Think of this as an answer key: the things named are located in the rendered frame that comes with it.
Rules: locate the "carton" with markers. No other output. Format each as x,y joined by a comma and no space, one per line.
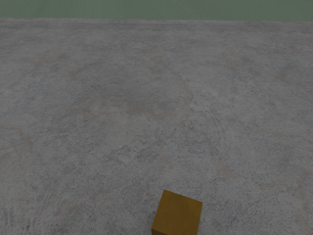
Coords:
177,215

